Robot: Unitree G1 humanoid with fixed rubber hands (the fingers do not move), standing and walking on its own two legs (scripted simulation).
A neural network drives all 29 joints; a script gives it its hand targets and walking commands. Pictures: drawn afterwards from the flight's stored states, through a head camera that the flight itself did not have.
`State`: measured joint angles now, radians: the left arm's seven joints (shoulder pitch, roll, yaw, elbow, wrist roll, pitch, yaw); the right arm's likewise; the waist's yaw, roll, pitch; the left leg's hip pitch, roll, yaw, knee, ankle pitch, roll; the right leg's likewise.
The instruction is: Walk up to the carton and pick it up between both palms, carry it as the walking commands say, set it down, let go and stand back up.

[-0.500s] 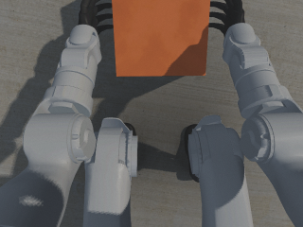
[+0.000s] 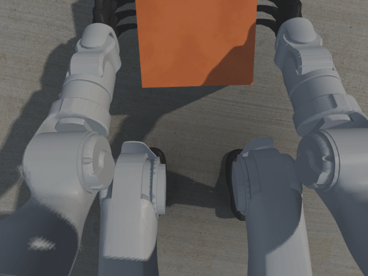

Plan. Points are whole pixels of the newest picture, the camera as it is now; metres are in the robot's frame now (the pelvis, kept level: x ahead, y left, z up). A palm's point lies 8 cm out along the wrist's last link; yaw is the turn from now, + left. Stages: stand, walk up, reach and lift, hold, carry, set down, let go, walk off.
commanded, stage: set down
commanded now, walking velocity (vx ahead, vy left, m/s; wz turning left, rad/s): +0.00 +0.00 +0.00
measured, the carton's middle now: (194, 18) +0.54 +0.01 -0.29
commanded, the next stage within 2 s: none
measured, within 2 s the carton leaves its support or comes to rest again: neither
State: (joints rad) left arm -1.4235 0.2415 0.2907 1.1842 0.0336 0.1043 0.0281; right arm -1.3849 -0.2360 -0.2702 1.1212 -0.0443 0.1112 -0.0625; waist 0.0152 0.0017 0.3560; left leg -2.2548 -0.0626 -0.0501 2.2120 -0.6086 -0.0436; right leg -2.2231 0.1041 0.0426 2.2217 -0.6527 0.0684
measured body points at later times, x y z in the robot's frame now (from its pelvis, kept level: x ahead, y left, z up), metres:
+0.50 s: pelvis -0.01 +0.00 +0.00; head +0.36 +0.01 +0.25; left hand +0.52 +0.21 -0.20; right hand +0.53 -0.17 -0.20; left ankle +0.10 +0.12 -0.34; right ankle +0.09 -0.12 -0.34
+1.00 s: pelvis -0.01 +0.00 +0.04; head +0.34 +0.01 +0.33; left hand +0.54 +0.21 -0.10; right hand +0.54 -0.17 -0.10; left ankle +0.10 +0.12 -0.34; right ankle +0.09 -0.12 -0.34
